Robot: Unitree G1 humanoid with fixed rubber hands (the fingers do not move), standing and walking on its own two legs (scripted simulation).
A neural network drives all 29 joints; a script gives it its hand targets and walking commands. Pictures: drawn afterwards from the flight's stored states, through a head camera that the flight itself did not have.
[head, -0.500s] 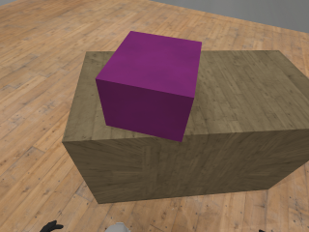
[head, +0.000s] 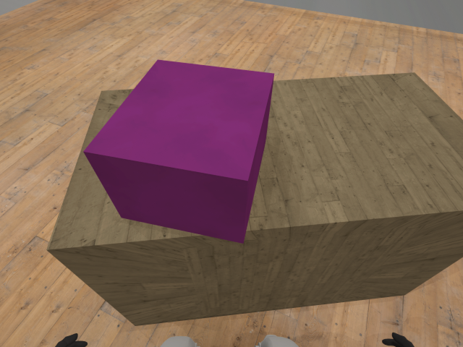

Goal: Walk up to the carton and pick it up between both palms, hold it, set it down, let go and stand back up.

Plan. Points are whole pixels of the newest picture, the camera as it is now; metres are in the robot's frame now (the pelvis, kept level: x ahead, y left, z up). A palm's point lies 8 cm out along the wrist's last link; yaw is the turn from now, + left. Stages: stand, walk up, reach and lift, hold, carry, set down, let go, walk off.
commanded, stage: walk up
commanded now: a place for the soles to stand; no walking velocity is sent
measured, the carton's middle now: (197, 145) +0.51 +0.07 +0.04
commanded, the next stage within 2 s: none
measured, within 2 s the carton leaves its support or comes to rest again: neither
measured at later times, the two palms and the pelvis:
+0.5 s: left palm out of the picture +0.09 +0.32 -0.09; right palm out of the picture +0.09 -0.29 -0.07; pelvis -0.01 +0.01 +0.00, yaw +1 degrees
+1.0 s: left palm out of the picture +0.08 +0.33 -0.09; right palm out of the picture +0.09 -0.29 -0.07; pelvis -0.01 +0.02 +0.00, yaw +1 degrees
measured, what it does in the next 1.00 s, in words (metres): steps on the spot: left foot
